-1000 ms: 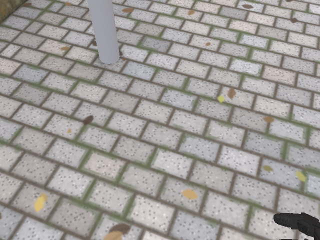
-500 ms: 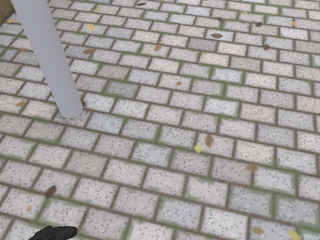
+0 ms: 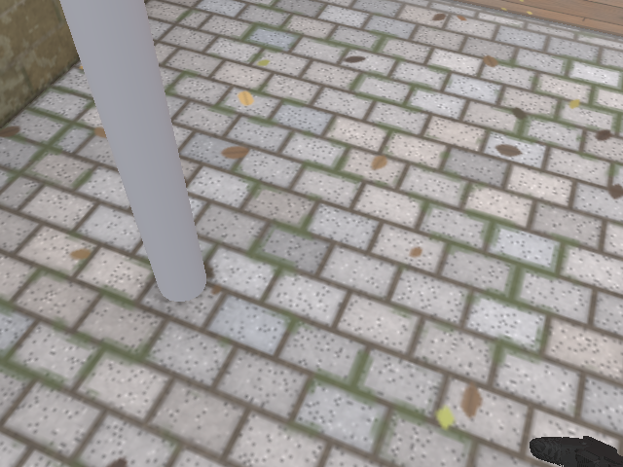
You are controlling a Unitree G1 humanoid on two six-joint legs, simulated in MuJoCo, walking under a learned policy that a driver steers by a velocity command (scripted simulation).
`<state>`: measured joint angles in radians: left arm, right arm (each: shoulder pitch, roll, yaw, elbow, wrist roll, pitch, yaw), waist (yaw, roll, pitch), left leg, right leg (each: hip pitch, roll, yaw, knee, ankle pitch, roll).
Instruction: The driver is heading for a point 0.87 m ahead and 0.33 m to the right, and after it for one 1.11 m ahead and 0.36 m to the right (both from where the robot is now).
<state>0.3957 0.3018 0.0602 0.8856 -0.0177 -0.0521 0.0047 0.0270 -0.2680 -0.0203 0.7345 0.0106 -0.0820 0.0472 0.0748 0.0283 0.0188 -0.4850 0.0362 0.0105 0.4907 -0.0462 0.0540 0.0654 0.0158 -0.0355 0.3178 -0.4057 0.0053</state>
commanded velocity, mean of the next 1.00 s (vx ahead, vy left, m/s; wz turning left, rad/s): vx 0.50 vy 0.00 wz -0.45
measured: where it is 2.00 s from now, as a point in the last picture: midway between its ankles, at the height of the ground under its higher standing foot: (468, 317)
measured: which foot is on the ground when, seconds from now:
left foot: down 0.00-0.58, up 0.60-1.00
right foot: down 0.00-0.00, up 0.02-0.54, down 0.56-1.00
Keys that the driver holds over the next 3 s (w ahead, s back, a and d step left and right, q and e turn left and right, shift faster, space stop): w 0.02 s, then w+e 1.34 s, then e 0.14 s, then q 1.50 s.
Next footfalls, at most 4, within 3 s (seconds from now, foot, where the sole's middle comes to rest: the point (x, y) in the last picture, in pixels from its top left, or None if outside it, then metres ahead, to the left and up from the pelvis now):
0.56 right None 0.44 -0.14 -0.76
1.04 left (368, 336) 0.78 -0.05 -0.76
1.54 right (525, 335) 0.81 -0.42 -0.76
2.06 left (434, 285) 0.94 -0.21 -0.76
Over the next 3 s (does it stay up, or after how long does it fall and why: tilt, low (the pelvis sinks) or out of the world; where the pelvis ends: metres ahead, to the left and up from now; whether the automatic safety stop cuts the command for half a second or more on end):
stays up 0.86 -0.26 0.00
